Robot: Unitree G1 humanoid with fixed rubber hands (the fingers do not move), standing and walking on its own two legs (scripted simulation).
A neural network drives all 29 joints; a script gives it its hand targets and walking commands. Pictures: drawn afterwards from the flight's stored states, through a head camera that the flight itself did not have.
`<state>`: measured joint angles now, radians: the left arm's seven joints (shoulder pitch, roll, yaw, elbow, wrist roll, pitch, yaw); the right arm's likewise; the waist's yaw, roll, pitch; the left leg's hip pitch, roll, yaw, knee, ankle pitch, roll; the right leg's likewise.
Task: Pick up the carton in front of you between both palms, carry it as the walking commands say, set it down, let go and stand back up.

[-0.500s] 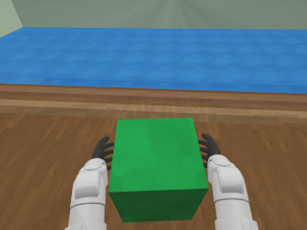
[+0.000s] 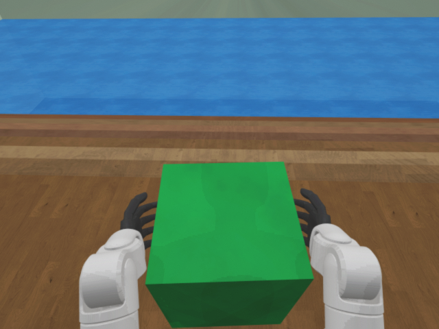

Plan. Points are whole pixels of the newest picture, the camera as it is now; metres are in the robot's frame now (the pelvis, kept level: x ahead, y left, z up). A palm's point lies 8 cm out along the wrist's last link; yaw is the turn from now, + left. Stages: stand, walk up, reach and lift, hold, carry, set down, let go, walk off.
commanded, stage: carry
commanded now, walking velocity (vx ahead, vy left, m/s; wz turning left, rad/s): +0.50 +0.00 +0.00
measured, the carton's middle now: (225, 248) +0.28 -0.01 +0.02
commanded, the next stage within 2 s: none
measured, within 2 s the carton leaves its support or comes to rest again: neither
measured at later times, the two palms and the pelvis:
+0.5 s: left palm (156, 126) +0.59 +0.15 +0.08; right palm (274, 119) +0.60 -0.15 +0.08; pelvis +0.33 -0.01 -0.01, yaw +1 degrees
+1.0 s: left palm (171, 62) +0.95 +0.14 +0.09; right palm (257, 58) +0.95 -0.16 +0.09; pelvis +0.67 -0.02 -0.02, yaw +1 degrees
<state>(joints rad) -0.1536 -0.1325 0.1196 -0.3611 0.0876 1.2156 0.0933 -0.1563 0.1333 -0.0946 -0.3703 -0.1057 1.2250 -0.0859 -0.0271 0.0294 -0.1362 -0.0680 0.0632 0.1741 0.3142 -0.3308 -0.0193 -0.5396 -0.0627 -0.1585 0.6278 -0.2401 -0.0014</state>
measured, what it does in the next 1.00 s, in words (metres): walks ahead: right foot, then left foot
